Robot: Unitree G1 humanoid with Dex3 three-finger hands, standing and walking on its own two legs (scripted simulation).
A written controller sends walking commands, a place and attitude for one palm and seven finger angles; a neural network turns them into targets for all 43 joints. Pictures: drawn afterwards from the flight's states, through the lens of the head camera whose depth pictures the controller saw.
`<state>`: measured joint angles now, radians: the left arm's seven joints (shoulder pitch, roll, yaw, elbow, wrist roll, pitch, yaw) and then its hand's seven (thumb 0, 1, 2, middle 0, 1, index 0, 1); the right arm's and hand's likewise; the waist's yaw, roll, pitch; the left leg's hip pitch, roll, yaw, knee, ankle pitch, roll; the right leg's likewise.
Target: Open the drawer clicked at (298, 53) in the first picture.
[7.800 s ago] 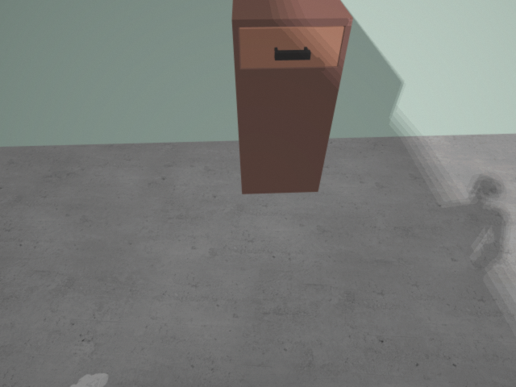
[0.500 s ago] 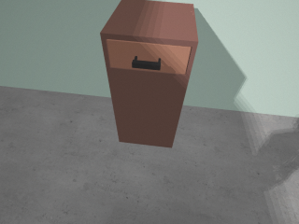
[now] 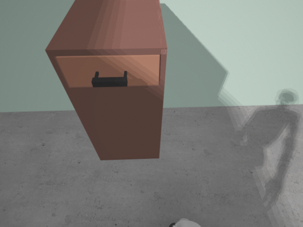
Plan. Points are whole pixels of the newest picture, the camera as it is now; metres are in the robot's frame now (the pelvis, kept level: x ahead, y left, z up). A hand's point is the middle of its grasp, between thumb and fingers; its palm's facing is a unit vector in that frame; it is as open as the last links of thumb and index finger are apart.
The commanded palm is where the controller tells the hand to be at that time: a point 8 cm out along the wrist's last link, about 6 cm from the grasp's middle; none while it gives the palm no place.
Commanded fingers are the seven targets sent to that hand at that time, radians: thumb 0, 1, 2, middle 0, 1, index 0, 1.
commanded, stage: take the last steps up to it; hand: left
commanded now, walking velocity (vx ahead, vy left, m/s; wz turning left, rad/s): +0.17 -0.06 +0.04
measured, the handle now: (110, 77) +0.61 +0.16 +0.02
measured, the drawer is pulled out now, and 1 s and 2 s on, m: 0.00 0.00 0.00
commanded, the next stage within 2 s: come to a stop and stand still in 0.08 s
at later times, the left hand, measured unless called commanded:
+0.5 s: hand out of the picture +0.12 +0.16 -0.16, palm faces +0.08 -0.98 -0.19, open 7.3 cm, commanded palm none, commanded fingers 0.00 0.90 0.90 -0.20 -0.30 -0.20 -0.30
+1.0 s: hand out of the picture +0.07 +0.10 -0.14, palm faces +0.06 -0.97 -0.24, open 7.2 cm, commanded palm none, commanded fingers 0.00 0.90 0.90 -0.20 -0.30 -0.20 -0.30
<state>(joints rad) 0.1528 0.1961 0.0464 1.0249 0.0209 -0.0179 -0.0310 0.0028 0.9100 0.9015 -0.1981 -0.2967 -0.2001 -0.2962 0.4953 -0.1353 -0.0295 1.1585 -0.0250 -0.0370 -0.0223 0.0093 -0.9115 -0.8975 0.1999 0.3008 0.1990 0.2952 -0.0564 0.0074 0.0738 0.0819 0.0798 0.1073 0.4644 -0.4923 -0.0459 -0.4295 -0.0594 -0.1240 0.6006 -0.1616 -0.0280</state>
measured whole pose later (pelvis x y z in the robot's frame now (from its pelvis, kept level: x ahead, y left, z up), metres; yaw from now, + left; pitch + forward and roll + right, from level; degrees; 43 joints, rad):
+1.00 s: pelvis +0.04 -0.09 +0.02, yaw +1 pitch +0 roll +1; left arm 0.24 0.15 0.02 1.05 0.02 0.01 0.03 0.01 0.93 0.90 -0.20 -0.30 -0.21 -0.30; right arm 0.22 -0.19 -0.05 1.09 -0.01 0.04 -0.02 0.01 -0.91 -0.90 0.20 0.30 0.19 0.29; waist 0.01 0.03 0.02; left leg -0.20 0.04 0.01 0.62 -0.40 -0.01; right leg -0.26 0.02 -0.12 0.47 -0.22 -0.09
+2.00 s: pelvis +0.04 -0.05 +0.02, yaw +0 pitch +0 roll +0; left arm 0.32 0.10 0.00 1.16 0.01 -0.01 0.04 0.01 0.91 0.90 -0.20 -0.30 -0.20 -0.30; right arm 0.36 -0.09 0.01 1.13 -0.01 -0.03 -0.04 0.01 -0.91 -0.90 0.20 0.30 0.20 0.29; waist 0.01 0.01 0.00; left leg -0.08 0.00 0.04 0.39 -0.31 0.01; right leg -0.25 0.00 -0.08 0.42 -0.18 -0.03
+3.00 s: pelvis +0.05 -0.03 +0.02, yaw +0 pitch -1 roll +0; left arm 0.29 0.13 -0.01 1.12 0.01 0.00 0.03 0.00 0.92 0.90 -0.20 -0.30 -0.20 -0.30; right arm 0.34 -0.15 0.04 1.08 -0.02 -0.03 -0.03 0.01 -0.92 -0.90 0.20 0.30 0.20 0.29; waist 0.00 0.04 0.02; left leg -0.07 -0.03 0.06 0.46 -0.37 0.05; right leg -0.25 -0.04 -0.06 0.53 -0.25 0.00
